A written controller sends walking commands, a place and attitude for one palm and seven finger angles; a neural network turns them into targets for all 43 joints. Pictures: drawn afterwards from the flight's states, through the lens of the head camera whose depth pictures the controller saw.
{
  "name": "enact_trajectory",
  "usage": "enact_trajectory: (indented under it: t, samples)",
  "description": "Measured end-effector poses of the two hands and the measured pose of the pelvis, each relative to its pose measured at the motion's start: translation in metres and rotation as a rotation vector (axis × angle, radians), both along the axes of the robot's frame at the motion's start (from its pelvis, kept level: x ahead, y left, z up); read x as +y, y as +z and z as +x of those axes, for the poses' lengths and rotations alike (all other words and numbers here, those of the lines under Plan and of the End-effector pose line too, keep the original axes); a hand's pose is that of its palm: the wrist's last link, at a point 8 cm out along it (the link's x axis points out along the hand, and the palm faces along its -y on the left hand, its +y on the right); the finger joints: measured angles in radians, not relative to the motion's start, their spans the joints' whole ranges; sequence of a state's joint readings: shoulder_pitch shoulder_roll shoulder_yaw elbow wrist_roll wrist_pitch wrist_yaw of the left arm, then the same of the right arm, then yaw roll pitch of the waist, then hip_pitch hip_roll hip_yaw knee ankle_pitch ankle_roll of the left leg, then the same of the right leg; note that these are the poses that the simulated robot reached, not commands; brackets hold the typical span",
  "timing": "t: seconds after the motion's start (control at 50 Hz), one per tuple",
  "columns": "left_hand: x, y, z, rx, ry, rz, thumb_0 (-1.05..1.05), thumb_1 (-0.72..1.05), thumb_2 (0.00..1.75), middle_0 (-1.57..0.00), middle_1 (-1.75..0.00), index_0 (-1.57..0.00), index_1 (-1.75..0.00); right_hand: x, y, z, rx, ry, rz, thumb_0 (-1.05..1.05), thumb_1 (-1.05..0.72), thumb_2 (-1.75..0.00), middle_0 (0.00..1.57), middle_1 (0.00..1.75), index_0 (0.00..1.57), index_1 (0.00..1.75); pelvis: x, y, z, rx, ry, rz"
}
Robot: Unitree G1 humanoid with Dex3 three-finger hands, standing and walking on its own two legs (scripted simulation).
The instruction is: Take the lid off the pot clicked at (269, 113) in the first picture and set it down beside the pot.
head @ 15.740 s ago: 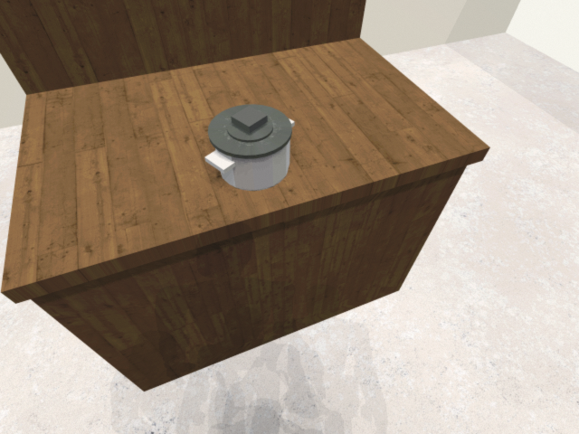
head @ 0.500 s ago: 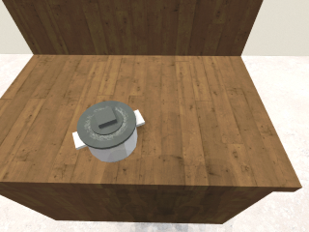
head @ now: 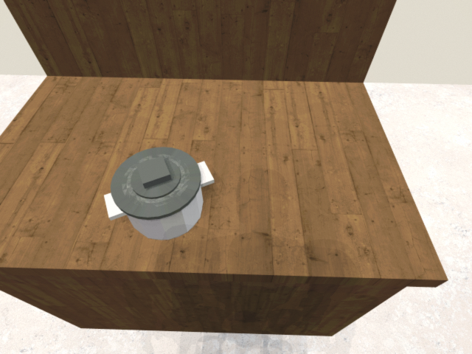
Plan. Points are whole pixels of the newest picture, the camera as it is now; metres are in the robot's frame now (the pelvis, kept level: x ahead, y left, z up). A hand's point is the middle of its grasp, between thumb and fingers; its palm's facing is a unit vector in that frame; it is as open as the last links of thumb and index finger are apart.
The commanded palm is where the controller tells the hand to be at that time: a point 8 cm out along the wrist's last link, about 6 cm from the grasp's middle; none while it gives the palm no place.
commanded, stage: come to a stop and stand still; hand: left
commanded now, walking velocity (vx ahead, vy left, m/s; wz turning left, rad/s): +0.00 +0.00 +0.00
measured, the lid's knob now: (153, 171) +0.39 +0.17 +0.09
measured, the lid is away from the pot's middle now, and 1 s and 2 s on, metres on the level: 0.00 0.00 0.00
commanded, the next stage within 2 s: look again from close up in 0.02 s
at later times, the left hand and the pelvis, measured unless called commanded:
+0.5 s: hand out of the picture -0.03 +0.16 -0.18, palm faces +0.02 -0.99 -0.17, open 7.4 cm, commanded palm none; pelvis -0.01 +0.01 +0.00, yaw +0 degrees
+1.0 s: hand out of the picture -0.04 +0.17 -0.18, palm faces +0.02 -0.99 -0.14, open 7.4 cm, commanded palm none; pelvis -0.02 +0.02 +0.00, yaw +0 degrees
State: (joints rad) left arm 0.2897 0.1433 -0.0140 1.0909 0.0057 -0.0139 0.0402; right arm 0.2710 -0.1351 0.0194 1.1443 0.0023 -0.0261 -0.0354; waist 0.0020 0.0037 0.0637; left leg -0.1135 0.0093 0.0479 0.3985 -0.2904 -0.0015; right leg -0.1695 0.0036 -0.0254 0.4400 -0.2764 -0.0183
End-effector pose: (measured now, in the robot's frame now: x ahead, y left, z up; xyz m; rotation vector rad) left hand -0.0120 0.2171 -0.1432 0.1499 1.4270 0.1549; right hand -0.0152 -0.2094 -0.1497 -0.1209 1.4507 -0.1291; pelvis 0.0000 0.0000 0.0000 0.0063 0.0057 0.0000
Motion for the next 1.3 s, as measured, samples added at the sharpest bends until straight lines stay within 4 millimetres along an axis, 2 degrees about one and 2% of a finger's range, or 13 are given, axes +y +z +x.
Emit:
enact_trajectory:
  t: [0.26,0.74,1.3]
  samples:
    - [-0.005,-0.003,-0.014,0.011,0.009,-0.019,0.01,0.92,0.9,-0.2,-0.3,-0.2,-0.29,0.008,0.001,-0.013,0.009,-0.01,0.008,0.01,-0.91,-0.9,0.2,0.3,0.2,0.3,0.001,0.0,-0.007,-0.004,0.0,-0.001]
    - [0.001,-0.008,-0.028,0.019,0.005,-0.044,0.0,0.91,0.9,-0.2,-0.3,-0.2,-0.29,0.025,0.004,-0.032,0.016,-0.028,0.01,0.01,-0.91,-0.9,0.2,0.3,0.2,0.3,0.013,-0.001,-0.019,-0.004,-0.005,-0.006]
    - [0.015,-0.011,-0.034,0.026,0.005,-0.06,0.0,0.91,0.9,-0.2,-0.3,-0.19,-0.29,0.044,0.006,-0.036,0.012,-0.037,-0.003,0.01,-0.91,-0.9,0.2,0.3,0.2,0.3,0.032,-0.001,-0.021,-0.005,-0.008,-0.009]
